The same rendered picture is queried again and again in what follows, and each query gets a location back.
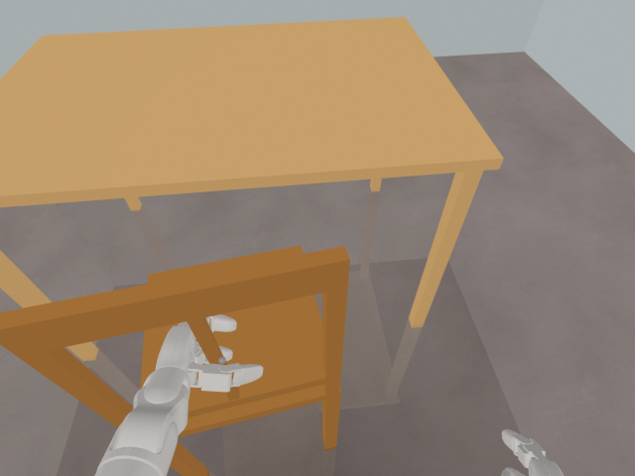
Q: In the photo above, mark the chair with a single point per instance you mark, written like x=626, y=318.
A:
x=270, y=295

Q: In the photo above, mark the robot left forearm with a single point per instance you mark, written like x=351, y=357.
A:
x=145, y=442

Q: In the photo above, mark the table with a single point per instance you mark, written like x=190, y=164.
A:
x=141, y=113

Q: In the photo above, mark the robot left hand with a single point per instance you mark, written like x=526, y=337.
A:
x=180, y=350

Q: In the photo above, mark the robot right hand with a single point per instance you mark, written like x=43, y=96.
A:
x=530, y=454

